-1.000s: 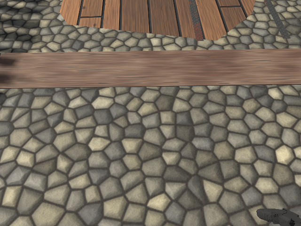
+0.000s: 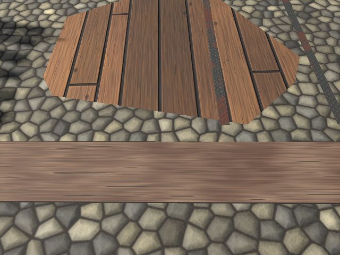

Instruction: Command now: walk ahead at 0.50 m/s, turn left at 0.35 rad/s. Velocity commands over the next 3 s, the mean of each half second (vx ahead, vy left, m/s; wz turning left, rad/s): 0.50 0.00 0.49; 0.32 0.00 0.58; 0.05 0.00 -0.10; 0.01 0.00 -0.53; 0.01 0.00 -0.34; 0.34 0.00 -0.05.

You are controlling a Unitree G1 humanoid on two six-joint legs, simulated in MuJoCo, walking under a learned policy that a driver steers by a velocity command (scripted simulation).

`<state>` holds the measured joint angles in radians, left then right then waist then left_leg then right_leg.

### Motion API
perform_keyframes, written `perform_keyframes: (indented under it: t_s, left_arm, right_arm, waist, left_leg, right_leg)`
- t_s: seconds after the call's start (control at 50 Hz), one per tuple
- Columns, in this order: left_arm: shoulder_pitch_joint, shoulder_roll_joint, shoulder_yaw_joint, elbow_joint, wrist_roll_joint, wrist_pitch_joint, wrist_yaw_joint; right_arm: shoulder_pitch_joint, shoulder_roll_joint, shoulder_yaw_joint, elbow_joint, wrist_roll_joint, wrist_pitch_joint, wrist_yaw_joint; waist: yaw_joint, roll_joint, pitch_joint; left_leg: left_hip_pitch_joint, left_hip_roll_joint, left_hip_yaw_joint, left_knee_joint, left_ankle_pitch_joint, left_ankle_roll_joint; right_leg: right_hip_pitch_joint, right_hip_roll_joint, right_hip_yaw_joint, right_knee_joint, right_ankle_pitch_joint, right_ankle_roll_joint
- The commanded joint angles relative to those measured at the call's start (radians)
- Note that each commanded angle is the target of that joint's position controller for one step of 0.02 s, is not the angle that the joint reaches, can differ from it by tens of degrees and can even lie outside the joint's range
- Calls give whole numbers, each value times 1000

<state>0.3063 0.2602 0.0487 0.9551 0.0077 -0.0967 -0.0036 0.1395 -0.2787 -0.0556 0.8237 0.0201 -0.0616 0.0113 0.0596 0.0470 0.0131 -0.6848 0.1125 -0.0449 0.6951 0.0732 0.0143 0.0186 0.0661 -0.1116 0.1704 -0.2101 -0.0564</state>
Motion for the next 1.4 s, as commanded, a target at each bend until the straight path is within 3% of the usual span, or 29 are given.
perform_keyframes:
  t_s: [0.02,0.12,0.16,0.18,0.2,0.22,0.24,0.26,0.3,0.38,0.48,0.58,0.64,0.66,0.68,0.7,0.72,0.76,0.86,0.98,1.06,1.1,1.12,1.14,1.16,1.18,1.24,1.32,1.4]
  left_arm:
    - [15,165,34,-29,-7,-2,10]
    - [1,203,49,-34,-16,40,25]
    - [-24,216,53,-51,-13,60,38]
    - [-22,205,45,-72,-7,59,45]
    - [78,59,-2,-118,22,28,23]
    - [19,107,1,-126,-4,-19,4]
    - [-86,168,19,-158,-44,-49,-10]
    - [-126,159,14,-174,-47,-63,-9]
    - [-124,164,28,-166,-10,-50,2]
    - [-134,117,25,-194,10,-8,9]
    - [-318,79,9,-258,-1,-14,1]
    - [-357,136,27,-293,-16,-32,-16]
    - [-185,183,54,-256,-8,-48,-11]
    - [-52,240,70,-248,14,-51,-2]
    - [19,313,87,-222,29,-32,-2]
    - [1,219,67,-239,2,-25,-7]
    - [-47,153,49,-261,1,-16,-4]
    - [-136,114,33,-266,8,4,-2]
    - [-182,163,52,-234,9,18,11]
    - [-212,194,62,-220,-14,53,23]
    - [-170,222,66,-186,-41,66,8]
    - [-149,176,45,-158,-48,64,-2]
    - [-117,107,15,-161,-9,52,-11]
    - [-39,34,-21,-164,23,48,-27]
    - [-92,105,-1,-153,-5,64,-27]
    - [-136,149,11,-168,-27,74,-24]
    - [-103,180,33,-135,-22,112,10]
    - [-76,145,41,-139,-31,145,33]
    - [-127,116,36,-183,-25,154,24]
  right_arm:
    - [-125,-33,2,-99,2,-14,18]
    - [-131,-67,-12,-151,1,-11,53]
    - [72,-132,-51,-113,1,-4,50]
    - [241,-202,-84,-77,2,2,34]
    - [284,-309,-107,-73,6,4,22]
    - [300,-242,-84,-91,4,-1,20]
    - [265,-190,-69,-90,-7,-6,17]
    - [204,-162,-62,-102,-7,-12,14]
    - [95,-111,-44,-134,-17,-14,13]
    - [97,-150,-53,-144,-10,-15,-6]
    - [172,-172,-63,-124,-1,0,-26]
    - [221,-156,-61,-105,5,14,-33]
    - [195,-119,-48,-123,-3,21,-34]
    - [192,-65,-28,-146,-16,18,-31]
    - [339,-12,-12,-175,9,12,-34]
    - [353,-123,-29,-153,11,14,-39]
    - [255,-182,-48,-161,6,25,-41]
    - [170,-180,-60,-186,-11,46,-46]
    - [150,-77,-41,-235,3,90,-39]
    - [49,-82,-40,-275,-4,94,-4]
    - [-2,-82,-44,-309,-13,95,9]
    - [71,-104,-52,-275,-23,84,0]
    - [125,-174,-63,-272,-41,80,-17]
    - [79,-158,-35,-290,-69,77,-29]
    - [84,-71,-15,-265,-64,70,-22]
    - [56,-77,-12,-247,-58,61,-15]
    - [-44,-138,-32,-220,-47,50,-21]
    - [-89,-129,-41,-196,-42,61,-46]
    - [-93,-117,-46,-162,-43,72,-58]
  waist:
    - [23,-79,73]
    - [-21,-114,33]
    - [-138,-123,-92]
    - [-213,-60,-186]
    - [-131,190,-295]
    - [-167,141,-407]
    - [-187,91,-272]
    - [-154,4,-179]
    - [-74,-45,-76]
    - [-42,-13,-33]
    - [-117,24,-8]
    - [-117,54,-14]
    - [-21,73,-92]
    - [36,-23,-217]
    - [-32,-362,-342]
    - [-22,-293,-316]
    - [2,-192,-207]
    - [-33,-107,-99]
    - [-73,-176,-70]
    - [-47,-154,-86]
    - [-43,-145,-70]
    - [-86,-94,-103]
    - [-87,34,-200]
    - [-35,193,-281]
    - [-85,124,-306]
    - [-83,109,-232]
    - [-44,93,-139]
    - [-37,90,-102]
    - [-61,96,-91]
  left_leg:
    - [3,-19,26,-84,49,17]
    - [56,-87,112,-115,-166,79]
    - [335,-166,157,-142,-195,128]
    - [636,-113,26,-169,-175,180]
    - [1034,150,-495,-208,-281,365]
    - [1138,237,-803,-375,-384,432]
    - [1055,199,-648,-395,-342,366]
    - [908,154,-513,-398,-263,327]
    - [644,84,-353,-438,-74,289]
    - [461,34,-251,-492,32,292]
    - [391,-38,-192,-470,-103,209]
    - [528,19,-333,-347,-178,184]
    - [518,-31,-342,-163,-102,136]
    - [408,-103,-258,112,-189,90]
    - [61,-246,-124,437,-669,14]
    - [-46,-168,-155,584,-709,-10]
    - [-68,-141,-145,634,-641,-29]
    - [-13,-85,-90,587,-563,-57]
    - [73,-43,-13,372,-446,-77]
    - [204,-44,46,89,-221,-45]
    - [278,-84,58,-88,-296,1]
    - [501,-107,52,-316,-61,49]
    - [721,60,-113,-294,358,96]
    - [846,290,-334,-244,590,277]
    - [761,284,-315,-263,486,326]
    - [725,227,-245,-276,414,291]
    - [558,180,-127,-323,307,228]
    - [479,170,-30,-365,114,231]
    - [492,195,-8,-373,-20,232]
  right_leg:
    - [-16,-294,38,-71,294,-113]
    - [147,-341,-20,129,750,-73]
    - [97,-309,-63,427,970,-36]
    - [-111,-270,-68,698,778,0]
    - [-580,-77,-35,1079,-37,68]
    - [-752,-5,177,1236,-366,64]
    - [-842,-73,222,1237,-291,36]
    - [-822,-120,211,1157,-205,22]
    - [-687,-176,204,995,-129,40]
    - [-618,-168,168,798,-30,107]
    - [-515,-91,150,428,305,125]
    - [-486,-74,200,312,229,90]
    - [-232,-91,187,255,158,22]
    - [7,-254,329,283,189,-41]
    - [321,-488,758,229,186,-216]
    - [306,-514,844,208,154,-218]
    - [197,-472,664,219,287,-181]
    - [-21,-386,409,222,583,-146]
    - [-162,-352,204,110,639,-176]
    - [-149,-341,41,105,507,-142]
    - [-105,-362,75,197,483,-126]
    - [-165,-295,47,334,406,-56]
    - [-281,-226,-2,477,176,19]
    - [-444,-154,39,631,-399,101]
    - [-443,-166,134,708,-505,130]
    - [-478,-166,152,742,-499,135]
    - [-439,-153,152,784,-359,158]
    - [-428,-132,105,831,-280,157]
    - [-410,-145,80,715,-233,127]
